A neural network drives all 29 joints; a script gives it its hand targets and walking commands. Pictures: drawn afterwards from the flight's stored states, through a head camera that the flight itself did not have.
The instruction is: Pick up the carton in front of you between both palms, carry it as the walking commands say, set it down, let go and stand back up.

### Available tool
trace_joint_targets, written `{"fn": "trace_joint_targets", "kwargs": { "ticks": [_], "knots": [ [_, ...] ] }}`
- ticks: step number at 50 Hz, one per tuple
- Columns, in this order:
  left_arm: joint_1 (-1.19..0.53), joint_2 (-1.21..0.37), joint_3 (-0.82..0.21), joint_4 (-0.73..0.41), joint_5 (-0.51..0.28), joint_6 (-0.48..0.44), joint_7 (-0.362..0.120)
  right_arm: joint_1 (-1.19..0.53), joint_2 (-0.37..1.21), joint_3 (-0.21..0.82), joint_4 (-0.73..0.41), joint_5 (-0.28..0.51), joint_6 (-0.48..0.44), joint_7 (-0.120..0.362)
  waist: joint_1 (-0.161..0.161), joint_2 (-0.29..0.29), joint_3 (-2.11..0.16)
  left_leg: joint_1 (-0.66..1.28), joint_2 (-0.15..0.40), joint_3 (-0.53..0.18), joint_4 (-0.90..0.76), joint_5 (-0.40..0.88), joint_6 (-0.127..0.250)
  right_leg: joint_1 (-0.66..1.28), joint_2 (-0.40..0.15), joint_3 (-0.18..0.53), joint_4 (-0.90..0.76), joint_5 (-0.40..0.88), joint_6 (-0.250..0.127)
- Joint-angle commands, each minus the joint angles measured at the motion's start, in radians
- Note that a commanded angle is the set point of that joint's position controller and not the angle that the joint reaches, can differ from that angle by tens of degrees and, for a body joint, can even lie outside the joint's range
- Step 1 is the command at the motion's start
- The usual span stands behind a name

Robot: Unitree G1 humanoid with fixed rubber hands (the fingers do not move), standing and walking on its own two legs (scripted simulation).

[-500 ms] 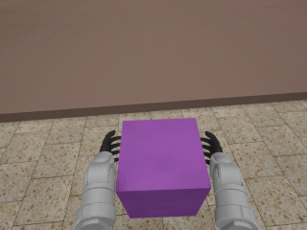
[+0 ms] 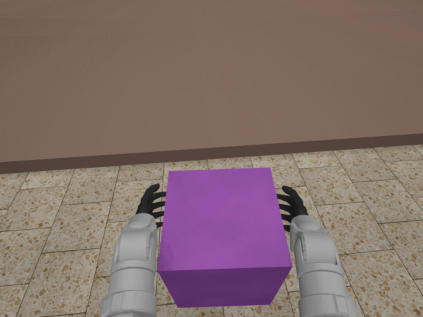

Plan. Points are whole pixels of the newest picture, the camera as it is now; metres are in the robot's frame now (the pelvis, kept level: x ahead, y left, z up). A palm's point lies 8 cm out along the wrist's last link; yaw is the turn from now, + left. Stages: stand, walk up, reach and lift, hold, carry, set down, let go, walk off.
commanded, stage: reach and lift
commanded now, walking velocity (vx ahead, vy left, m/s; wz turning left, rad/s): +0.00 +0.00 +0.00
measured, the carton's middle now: (221, 241) +0.29 +0.00 -0.04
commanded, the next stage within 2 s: hold in 0.22 s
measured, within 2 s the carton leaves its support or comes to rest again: neither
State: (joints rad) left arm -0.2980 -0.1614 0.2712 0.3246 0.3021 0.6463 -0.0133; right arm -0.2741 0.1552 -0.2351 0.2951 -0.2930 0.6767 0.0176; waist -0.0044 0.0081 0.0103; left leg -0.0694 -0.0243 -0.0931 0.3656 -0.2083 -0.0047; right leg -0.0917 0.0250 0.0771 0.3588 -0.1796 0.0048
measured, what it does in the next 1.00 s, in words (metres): stands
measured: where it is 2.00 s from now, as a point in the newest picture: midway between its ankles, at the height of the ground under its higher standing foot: (210, 310)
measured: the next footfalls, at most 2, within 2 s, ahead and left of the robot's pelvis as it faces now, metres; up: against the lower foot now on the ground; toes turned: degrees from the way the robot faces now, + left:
right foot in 1.52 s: +0.23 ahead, -0.09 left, +0.00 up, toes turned -8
left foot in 1.92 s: +0.52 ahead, +0.16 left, +0.00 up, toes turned +16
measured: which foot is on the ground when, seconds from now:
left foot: down 0.00-1.00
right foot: down 0.00-1.00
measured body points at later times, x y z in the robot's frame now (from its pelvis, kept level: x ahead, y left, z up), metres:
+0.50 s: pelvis -0.01 +0.00 +0.00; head -0.06 +0.00 +0.45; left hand +0.30 +0.16 +0.05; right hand +0.29 -0.15 +0.04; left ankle +0.00 +0.13 -0.75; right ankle +0.02 -0.12 -0.75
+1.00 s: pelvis -0.01 +0.00 +0.00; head -0.05 +0.00 +0.45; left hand +0.30 +0.15 +0.05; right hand +0.30 -0.15 +0.05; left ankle +0.00 +0.13 -0.75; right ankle +0.02 -0.12 -0.75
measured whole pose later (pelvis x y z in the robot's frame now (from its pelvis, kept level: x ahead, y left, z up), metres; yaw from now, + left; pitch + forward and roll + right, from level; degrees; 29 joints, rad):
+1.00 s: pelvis -0.01 +0.00 +0.00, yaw +0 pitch -8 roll +0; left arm -0.31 -0.16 0.27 0.25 0.30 0.74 -0.02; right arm -0.29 0.16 -0.23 0.23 -0.29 0.77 0.02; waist 0.00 0.01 0.03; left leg -0.02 -0.02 -0.09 0.35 -0.20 -0.01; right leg -0.04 0.03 0.08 0.35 -0.17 0.00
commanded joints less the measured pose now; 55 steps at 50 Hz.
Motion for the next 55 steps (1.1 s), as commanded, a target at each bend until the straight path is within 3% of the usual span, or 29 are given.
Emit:
{"fn": "trace_joint_targets", "kwargs": {
  "ticks": [1, 10, 16, 22, 33, 52, 53, 55],
  "knots": [
    [-0.372, -0.915, -0.5, 0.003, -0.223, -0.002, -0.234, -0.421, 0.912, 0.493, -0.042, 0.229, -0.028, 0.214, 0.0, -0.006, -0.233, 0.004, -0.069, 0.015, -0.05, 0.231, -0.002, 0.127, 0.064, -0.002, -0.027, 0.234, 0.008],
    [-0.373, -0.915, -0.506, -0.019, -0.231, 0.021, -0.231, -0.428, 0.895, 0.497, -0.067, 0.235, -0.007, 0.218, -0.001, -0.001, -0.209, 0.011, -0.065, 0.012, -0.06, 0.214, -0.005, 0.122, 0.066, -0.006, -0.034, 0.199, 0.005],
    [-0.355, -0.916, -0.565, -0.106, -0.269, 0.062, -0.22, -0.423, 0.897, 0.569, -0.156, 0.276, 0.033, 0.213, 0.006, 0.0, -0.246, 0.057, -0.063, 0.007, -0.071, 0.277, -0.008, 0.155, 0.067, -0.004, -0.046, 0.248, 0.008],
    [-0.374, -0.87, -0.51, -0.07, -0.239, 0.098, -0.221, -0.425, 0.854, 0.502, -0.106, 0.239, 0.068, 0.21, 0.001, 0.001, -0.122, 0.003, -0.058, 0.019, -0.093, 0.111, -0.002, 0.108, 0.063, -0.01, -0.067, 0.086, -0.002],
    [-0.472, -0.895, -0.504, -0.03, -0.238, 0.086, -0.234, -0.524, 0.894, 0.504, -0.071, 0.24, 0.059, 0.219, 0.003, -0.004, -0.154, -0.014, -0.056, 0.024, -0.079, 0.047, 0.003, 0.11, 0.058, -0.015, -0.053, 0.033, 0.0],
    [-0.418, -0.877, -0.517, -0.07, -0.242, 0.088, -0.231, -0.459, 0.893, 0.513, -0.103, 0.247, 0.064, 0.207, 0.004, -0.007, -0.183, 0.019, -0.064, 0.022, -0.078, 0.153, 0.0, 0.143, 0.058, -0.006, -0.057, 0.15, 0.007],
    [-0.437, -0.885, -0.547, -0.078, -0.258, 0.096, -0.234, -0.487, 0.894, 0.542, -0.108, 0.268, 0.069, 0.208, 0.002, -0.034, -0.186, -0.108, 0.109, 0.015, 0.008, 0.006, 0.011, 0.018, -0.125, -0.016, 0.017, -0.004, -0.004],
    [-0.434, -0.883, -0.563, -0.102, -0.277, 0.101, -0.23, -0.502, 0.908, 0.56, -0.132, 0.288, 0.073, 0.207, 0.007, -0.048, -0.182, -0.198, 0.075, -0.007, 0.003, -0.397, 0.02, -0.079, -0.12, 0.048, -0.046, -0.472, -0.02]
  ]
}}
